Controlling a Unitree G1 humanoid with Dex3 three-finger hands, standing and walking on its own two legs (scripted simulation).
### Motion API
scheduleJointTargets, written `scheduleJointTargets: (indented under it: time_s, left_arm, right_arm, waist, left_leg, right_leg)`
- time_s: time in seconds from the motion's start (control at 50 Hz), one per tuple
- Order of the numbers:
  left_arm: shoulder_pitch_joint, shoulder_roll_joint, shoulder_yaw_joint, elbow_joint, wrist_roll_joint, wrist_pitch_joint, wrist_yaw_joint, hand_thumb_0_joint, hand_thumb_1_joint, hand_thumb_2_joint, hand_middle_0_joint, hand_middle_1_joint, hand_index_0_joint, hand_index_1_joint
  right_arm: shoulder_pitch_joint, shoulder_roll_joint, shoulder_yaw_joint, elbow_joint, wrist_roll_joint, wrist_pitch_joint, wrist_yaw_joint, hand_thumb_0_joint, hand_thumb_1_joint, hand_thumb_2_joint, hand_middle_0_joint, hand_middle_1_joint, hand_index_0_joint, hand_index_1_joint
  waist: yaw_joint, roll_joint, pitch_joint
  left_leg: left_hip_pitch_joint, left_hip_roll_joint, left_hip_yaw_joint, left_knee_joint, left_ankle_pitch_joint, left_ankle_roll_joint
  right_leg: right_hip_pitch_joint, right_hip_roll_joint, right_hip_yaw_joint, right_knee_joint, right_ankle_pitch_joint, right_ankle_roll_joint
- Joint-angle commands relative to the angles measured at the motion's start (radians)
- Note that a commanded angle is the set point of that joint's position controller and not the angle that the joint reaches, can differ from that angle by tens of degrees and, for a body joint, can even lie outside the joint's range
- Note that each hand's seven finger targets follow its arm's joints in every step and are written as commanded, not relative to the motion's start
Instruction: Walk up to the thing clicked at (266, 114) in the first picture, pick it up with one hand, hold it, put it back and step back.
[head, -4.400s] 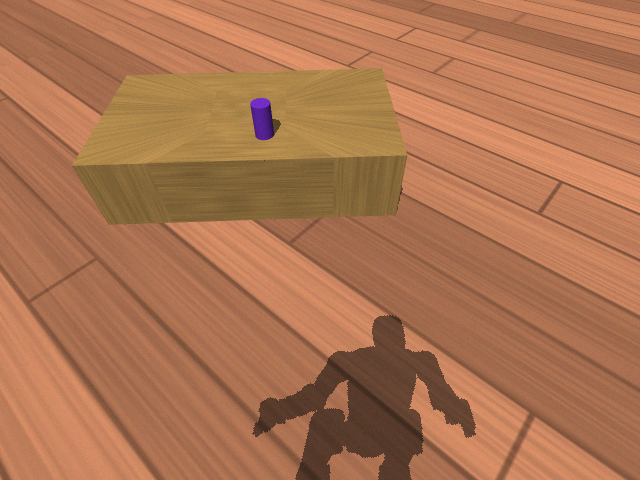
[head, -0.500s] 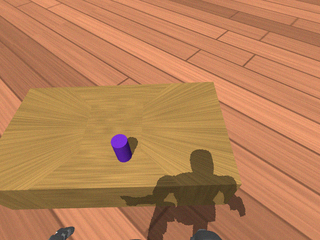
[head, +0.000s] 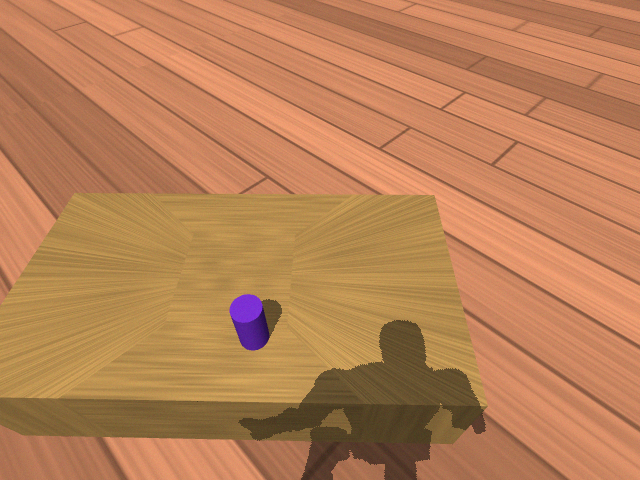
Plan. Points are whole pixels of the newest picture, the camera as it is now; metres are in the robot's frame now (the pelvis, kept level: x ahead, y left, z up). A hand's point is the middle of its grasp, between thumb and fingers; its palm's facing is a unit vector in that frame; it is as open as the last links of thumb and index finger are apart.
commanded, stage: walk up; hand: left
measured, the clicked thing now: (250, 323) +0.53 +0.21 -0.38
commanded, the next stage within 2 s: stand in 0.78 s
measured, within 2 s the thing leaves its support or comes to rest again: neither
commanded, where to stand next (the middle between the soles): +0.05 +0.01 m, yaw +0 degrees
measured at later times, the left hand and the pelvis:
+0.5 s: hand out of the picture +0.10 +0.24 -0.15, palm faces +0.01 -0.94 -0.33, open 7.4 cm; pelvis +0.01 -0.01 +0.00, yaw +0 degrees
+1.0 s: hand out of the picture +0.10 +0.24 -0.15, palm faces -0.01 -0.94 -0.33, open 7.4 cm; pelvis +0.01 -0.01 +0.00, yaw +0 degrees
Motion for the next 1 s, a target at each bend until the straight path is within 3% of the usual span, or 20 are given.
scheduleJointTargets:
  time_s: [0.0, 0.14, 0.44, 0.74, 0.8, 0.88, 0.98]
  left_arm:
    - [-0.066, 0.202, 0.038, -0.059, 0.007, -0.03, 0.016, 0.0, 0.9, 0.9, -0.2, -0.3, -0.2, -0.3]
    - [-0.065, 0.2, 0.046, -0.054, 0.012, -0.033, 0.02, 0.0, 0.9, 0.9, -0.2, -0.3, -0.2, -0.3]
    - [-0.057, 0.193, 0.06, -0.072, 0.015, -0.029, 0.023, 0.0, 0.9, 0.9, -0.2, -0.3, -0.2, -0.3]
    - [-0.07, 0.19, 0.062, -0.091, 0.018, -0.025, 0.021, 0.0, 0.9, 0.9, -0.2, -0.3, -0.2, -0.3]
    - [-0.06, 0.191, 0.05, -0.089, 0.009, -0.028, 0.024, 0.0, 0.9, 0.9, -0.2, -0.3, -0.2, -0.3]
    - [-0.053, 0.197, 0.044, -0.092, 0.01, -0.028, 0.024, 0.0, 0.9, 0.9, -0.2, -0.3, -0.2, -0.3]
    - [-0.045, 0.195, 0.039, -0.093, 0.011, -0.029, 0.024, 0.0, 0.9, 0.9, -0.2, -0.3, -0.2, -0.3]
  right_arm:
    - [-0.038, -0.204, -0.036, -0.044, 0.003, -0.018, -0.011, 0.0, -0.9, -0.9, 0.2, 0.3, 0.2, 0.3]
    - [-0.044, -0.2, -0.039, -0.039, 0.003, -0.013, -0.01, 0.0, -0.9, -0.9, 0.2, 0.3, 0.2, 0.3]
    - [-0.022, -0.187, -0.038, -0.044, 0.001, -0.014, -0.015, 0.0, -0.9, -0.9, 0.2, 0.3, 0.2, 0.3]
    - [0.004, -0.189, -0.037, -0.057, -0.005, -0.015, -0.016, 0.0, -0.9, -0.9, 0.2, 0.3, 0.2, 0.3]
    - [-0.017, -0.186, -0.036, -0.06, -0.004, -0.014, -0.016, 0.0, -0.9, -0.9, 0.2, 0.3, 0.2, 0.3]
    - [-0.011, -0.183, -0.035, -0.056, -0.005, -0.014, -0.013, 0.0, -0.9, -0.9, 0.2, 0.3, 0.2, 0.3]
    - [-0.01, -0.187, -0.037, -0.055, -0.003, -0.015, -0.012, 0.0, -0.9, -0.9, 0.2, 0.3, 0.2, 0.3]
  waist:
    - [-0.01, -0.005, -0.083]
    - [-0.013, -0.017, -0.081]
    - [-0.009, -0.004, -0.1]
    - [-0.014, 0.0, -0.085]
    - [-0.013, 0.0, -0.082]
    - [-0.015, 0.01, -0.082]
    - [-0.018, 0.014, -0.09]
  left_leg:
    - [-0.033, 0.125, -0.092, -0.1, 0.141, 0.027]
    - [-0.026, 0.121, -0.094, -0.113, 0.125, 0.023]
    - [-0.023, 0.124, -0.085, -0.109, 0.204, 0.016]
    - [-0.046, 0.122, -0.085, -0.123, 0.17, 0.016]
    - [-0.027, 0.138, -0.102, -0.141, 0.213, 0.007]
    - [-0.029, 0.135, -0.1, -0.147, 0.186, 0.004]
    - [-0.017, 0.137, -0.098, -0.148, 0.193, 0.002]
  right_leg:
    - [0.075, -0.099, 0.1, -0.065, 0.093, -0.026]
    - [0.085, -0.099, 0.1, -0.089, 0.065, -0.023]
    - [0.126, -0.1, 0.088, -0.07, 0.146, -0.025]
    - [0.134, -0.091, 0.091, -0.069, 0.125, -0.026]
    - [0.128, -0.096, 0.09, -0.072, 0.14, -0.029]
    - [0.132, -0.098, 0.094, -0.083, 0.11, -0.03]
    - [0.138, -0.101, 0.093, -0.077, 0.142, -0.035]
